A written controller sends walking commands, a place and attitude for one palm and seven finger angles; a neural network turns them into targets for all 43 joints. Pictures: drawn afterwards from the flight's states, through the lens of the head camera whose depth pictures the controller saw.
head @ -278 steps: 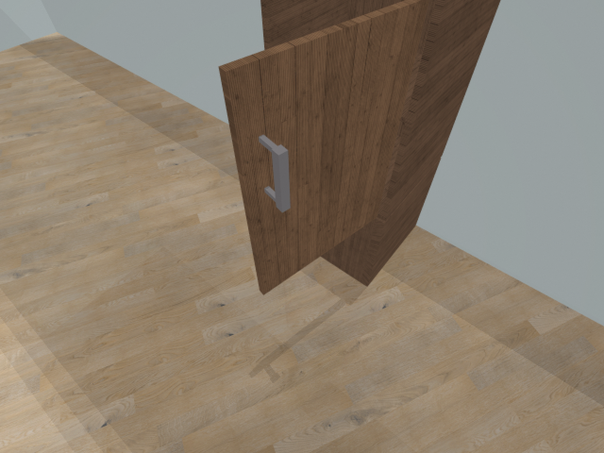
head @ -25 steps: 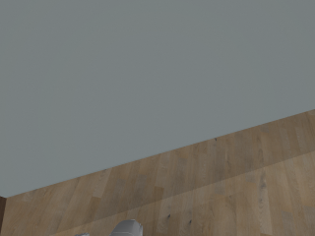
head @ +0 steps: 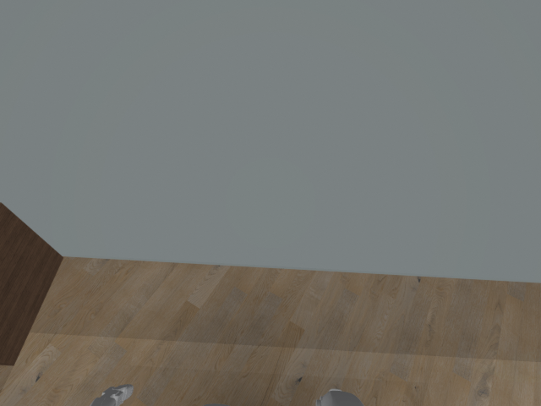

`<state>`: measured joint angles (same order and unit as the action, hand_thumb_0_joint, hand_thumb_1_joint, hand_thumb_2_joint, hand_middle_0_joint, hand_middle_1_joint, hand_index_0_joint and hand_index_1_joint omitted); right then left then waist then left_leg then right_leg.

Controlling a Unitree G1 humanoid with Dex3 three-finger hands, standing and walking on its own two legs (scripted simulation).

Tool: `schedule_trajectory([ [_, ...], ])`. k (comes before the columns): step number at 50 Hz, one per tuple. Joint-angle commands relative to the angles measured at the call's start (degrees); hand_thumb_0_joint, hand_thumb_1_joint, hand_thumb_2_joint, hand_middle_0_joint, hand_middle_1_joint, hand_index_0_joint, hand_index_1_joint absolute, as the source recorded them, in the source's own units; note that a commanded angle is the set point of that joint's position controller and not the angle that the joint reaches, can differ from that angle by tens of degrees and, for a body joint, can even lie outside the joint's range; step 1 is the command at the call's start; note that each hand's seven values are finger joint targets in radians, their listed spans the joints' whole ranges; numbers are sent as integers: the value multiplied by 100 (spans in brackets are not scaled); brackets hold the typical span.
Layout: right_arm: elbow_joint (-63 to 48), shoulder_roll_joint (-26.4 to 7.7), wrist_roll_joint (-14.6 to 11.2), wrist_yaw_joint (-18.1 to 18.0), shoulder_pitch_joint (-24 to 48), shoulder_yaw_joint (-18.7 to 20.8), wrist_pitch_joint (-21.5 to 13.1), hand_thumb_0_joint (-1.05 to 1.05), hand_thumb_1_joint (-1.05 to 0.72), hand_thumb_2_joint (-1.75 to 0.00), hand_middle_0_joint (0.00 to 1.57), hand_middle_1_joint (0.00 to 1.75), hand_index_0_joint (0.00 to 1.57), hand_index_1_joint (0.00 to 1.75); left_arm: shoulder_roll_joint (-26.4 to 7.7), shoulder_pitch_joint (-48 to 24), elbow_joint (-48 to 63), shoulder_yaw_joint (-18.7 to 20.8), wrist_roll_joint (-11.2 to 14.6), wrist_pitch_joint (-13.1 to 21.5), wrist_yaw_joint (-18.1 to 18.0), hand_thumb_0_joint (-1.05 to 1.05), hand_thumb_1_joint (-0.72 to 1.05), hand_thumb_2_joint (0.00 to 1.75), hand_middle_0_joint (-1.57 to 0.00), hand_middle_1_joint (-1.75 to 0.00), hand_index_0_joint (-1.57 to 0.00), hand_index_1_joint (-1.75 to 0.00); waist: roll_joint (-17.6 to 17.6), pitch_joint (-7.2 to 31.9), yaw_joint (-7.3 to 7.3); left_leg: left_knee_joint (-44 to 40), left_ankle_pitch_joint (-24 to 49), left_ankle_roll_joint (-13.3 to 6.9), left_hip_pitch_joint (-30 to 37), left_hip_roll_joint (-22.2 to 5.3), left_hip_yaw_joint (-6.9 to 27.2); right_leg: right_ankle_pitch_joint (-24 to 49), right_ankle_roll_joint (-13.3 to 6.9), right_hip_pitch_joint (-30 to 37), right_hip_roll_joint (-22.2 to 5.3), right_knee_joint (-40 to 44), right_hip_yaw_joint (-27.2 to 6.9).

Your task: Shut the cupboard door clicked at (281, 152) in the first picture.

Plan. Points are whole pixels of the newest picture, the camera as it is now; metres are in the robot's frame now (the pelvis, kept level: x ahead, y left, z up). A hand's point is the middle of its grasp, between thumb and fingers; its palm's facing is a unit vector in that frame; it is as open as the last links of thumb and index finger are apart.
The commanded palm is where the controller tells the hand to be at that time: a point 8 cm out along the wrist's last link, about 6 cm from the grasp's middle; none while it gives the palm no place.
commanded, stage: turn to face it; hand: left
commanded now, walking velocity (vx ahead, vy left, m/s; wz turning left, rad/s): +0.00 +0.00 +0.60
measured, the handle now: out of the picture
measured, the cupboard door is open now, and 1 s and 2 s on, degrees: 78 78 78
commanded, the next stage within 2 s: none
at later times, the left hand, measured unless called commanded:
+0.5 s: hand out of the picture -0.01 +0.20 -0.19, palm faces +0.35 -0.91 -0.22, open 7.3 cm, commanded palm none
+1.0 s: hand out of the picture -0.01 +0.16 -0.15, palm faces +0.57 -0.77 -0.27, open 7.4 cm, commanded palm none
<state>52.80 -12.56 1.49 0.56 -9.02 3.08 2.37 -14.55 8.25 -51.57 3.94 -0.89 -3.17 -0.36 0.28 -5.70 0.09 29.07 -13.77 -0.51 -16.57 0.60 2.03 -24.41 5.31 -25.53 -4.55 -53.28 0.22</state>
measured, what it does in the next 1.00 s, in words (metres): steps on the spot, turning left: right foot, then left foot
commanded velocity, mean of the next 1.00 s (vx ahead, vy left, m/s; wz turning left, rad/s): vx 0.00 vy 0.00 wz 0.60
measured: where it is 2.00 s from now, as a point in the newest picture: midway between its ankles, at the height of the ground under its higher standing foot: outside the picture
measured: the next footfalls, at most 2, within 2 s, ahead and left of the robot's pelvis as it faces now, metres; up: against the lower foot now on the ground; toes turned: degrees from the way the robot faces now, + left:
right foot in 0.10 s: +0.05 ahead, -0.15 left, +0.00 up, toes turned +1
left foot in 0.46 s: +0.02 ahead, +0.10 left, +0.00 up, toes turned +24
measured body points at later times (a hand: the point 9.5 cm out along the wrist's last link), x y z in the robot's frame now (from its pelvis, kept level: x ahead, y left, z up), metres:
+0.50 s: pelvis +0.00 -0.01 -0.02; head +0.05 +0.02 +0.43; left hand -0.02 +0.25 -0.17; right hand +0.19 -0.23 -0.14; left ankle -0.02 +0.09 -0.74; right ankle +0.01 -0.16 -0.71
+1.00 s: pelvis +0.04 -0.05 +0.00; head +0.09 -0.04 +0.45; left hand -0.04 +0.20 -0.13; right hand +0.25 -0.23 -0.16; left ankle -0.06 +0.05 -0.65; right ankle +0.08 -0.15 -0.74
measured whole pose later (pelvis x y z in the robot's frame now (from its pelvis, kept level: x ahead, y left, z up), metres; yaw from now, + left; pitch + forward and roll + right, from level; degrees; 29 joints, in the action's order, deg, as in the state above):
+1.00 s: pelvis +0.04 -0.05 +0.00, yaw +37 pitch +0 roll +2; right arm 54.4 -14.8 0.9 1.6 -9.3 5.4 4.9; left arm -10.0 10.8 -50.9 1.7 -1.1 -0.7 -1.3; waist -1.5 -5.7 -1.7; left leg 64.9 -25.0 3.3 -29.3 0.7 0.0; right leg -17.9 -0.2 -12.2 -5.1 -30.2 7.7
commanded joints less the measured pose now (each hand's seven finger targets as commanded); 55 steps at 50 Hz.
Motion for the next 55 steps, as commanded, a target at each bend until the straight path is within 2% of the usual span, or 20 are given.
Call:
schedule_trajectory([
  [1,-434,-1288,-2,-92,79,382,-62,0,-90,-90,20,30,20,30,-329,254,438,78,33,208,-39,0,90,90,-20,-30,-20,-30,-1016,894,-23,-532,1737,-750,215,-1171,1449,229,-89,892,364,1502,268],
  [3,-504,-1110,-73,-73,259,373,-54,0,-90,-90,20,30,20,30,-540,743,337,143,28,309,-73,0,90,90,-20,-30,-20,-30,-611,1044,245,27,1155,-360,-457,-744,1242,1218,-148,2081,181,2971,165],
  [5,-710,-602,-113,-26,255,305,-60,0,-90,-90,20,30,20,30,-1410,907,344,288,-89,370,-160,0,90,90,-20,-30,-20,-30,1934,997,392,2706,-2305,313,-1874,343,-84,2263,-1204,2491,-2460,3818,-2223],
  [6,-647,-779,-73,0,236,319,-22,0,-90,-90,20,30,20,30,-1232,749,379,208,-53,370,-182,0,90,90,-20,-30,-20,-30,1399,831,283,3676,-2164,240,-1768,6,215,2318,-1449,1905,-2419,3668,-1785],
  [10,-341,-554,-63,96,34,273,117,0,-90,-90,20,30,20,30,-618,16,566,57,-24,365,-173,0,90,90,-20,-30,-20,-30,1317,472,-143,4062,-1113,458,-1669,-292,-186,3059,-1104,1587,-1426,3398,-40],
  [17,-471,-297,-110,147,499,134,19,0,-90,-90,20,30,20,30,-943,713,295,201,-96,377,-149,0,90,90,-20,-30,-20,-30,1197,705,253,1501,-1267,416,-942,-151,-837,4227,-1108,2385,-1629,2760,419],
  [20,-407,-463,-91,118,59,166,-38,0,-90,-90,20,30,20,30,-980,579,311,255,-40,354,-112,0,90,90,-20,-30,-20,-30,1005,901,-12,231,-318,302,20,-46,-950,3964,-799,2024,-1561,2085,753],
  [21,-312,-692,-68,110,-343,233,-79,0,-90,-90,20,30,20,30,-915,479,350,246,10,332,-92,0,90,90,-20,-30,-20,-30,436,1109,-272,-425,553,206,868,-181,-747,3442,-554,1502,-1456,1361,980],
  [22,-269,-1307,-22,77,-695,387,-130,0,-90,-90,20,30,20,30,-547,482,511,183,42,296,-57,0,90,90,-20,-30,-20,-30,-1193,1426,-437,-670,2097,-343,1879,-1532,1082,859,-144,112,-718,81,1162],
  [23,-189,-1746,-36,-7,-1097,493,-98,0,-90,-90,20,30,20,30,-269,65,746,57,43,244,-69,0,90,90,-20,-30,-20,-30,-1983,1457,-674,-719,4238,-1130,2017,-2487,2280,-1522,7,-829,-238,-952,660],
  [24,-117,-1687,-17,-40,-1151,460,-69,0,-90,-90,20,30,20,30,-444,-131,804,75,0,176,-94,0,90,90,-20,-30,-20,-30,-1172,1386,-638,-662,3560,-1336,1721,-2572,1911,-1300,-116,-815,-358,-1408,133],
  [27,-382,-1259,-3,-136,-176,333,-120,0,-90,-90,20,30,20,30,-426,-118,493,134,-33,113,-35,0,90,90,-20,-30,-20,-30,-1135,754,-240,-1017,1413,-830,588,-1638,1290,-71,-65,-756,-328,-1520,-69],
  [39,-459,-1202,-20,-87,145,381,-50,0,-90,-90,20,30,20,30,-361,473,397,99,36,237,-53,0,90,90,-20,-30,-20,-30,-978,934,65,-445,1510,-662,1,-1010,1555,626,-146,1270,394,2029,274],
  [40,-501,-1103,-65,-77,234,374,-48,0,-90,-90,20,30,20,30,-489,715,341,134,31,296,-80,0,90,90,-20,-30,-20,-30,-635,1002,207,-95,1250,-442,-350,-783,1420,1155,-175,1924,257,2888,201],
  [41,-559,-773,-129,-46,148,336,-56,0,-90,-90,20,30,20,30,-916,910,320,225,-46,364,-133,0,90,90,-20,-30,-20,-30,540,1151,285,850,24,-66,-1260,-203,871,1232,-452,2785,-847,3641,-872],
  [42,-699,-547,-125,-23,216,304,-57,0,-90,-90,20,30,20,30,-1349,909,361,297,-101,376,-161,0,90,90,-20,-30,-20,-30,1849,993,351,2343,-2068,310,-1868,471,-51,1996,-1164,2631,-2274,3863,-2147],
  [43,-643,-776,-73,-1,268,337,-19,0,-90,-90,20,30,20,30,-1230,808,376,226,-60,367,-186,0,90,90,-20,-30,-20,-30,1320,822,283,3468,-2183,235,-1732,115,213,2289,-1494,1951,-2451,3729,-1898],
  [46,-349,-631,-47,74,110,318,115,0,-90,-90,20,30,20,30,-637,120,526,62,-12,378,-175,0,90,90,-20,-30,-20,-30,1134,461,-137,4271,-1163,399,-1747,-178,32,2936,-1200,1604,-1471,3434,-455],
  [49,-370,-456,-78,125,282,236,130,0,-90,-90,20,30,20,30,-624,324,498,70,-35,400,-177,0,90,90,-20,-30,-20,-30,1106,484,-41,3443,-1050,478,-1561,-215,-302,3562,-1077,1903,-1357,3313,175],
  [55,-487,-310,-104,144,654,138,42,0,-90,-90,20,30,20,30,-940,793,283,216,-83,381,-152,0,90,90,-20,-30,-20,-30,1097,639,261,1570,-1244,399,-914,-151,-800,4039,-1166,2292,-1698,2858,405],
])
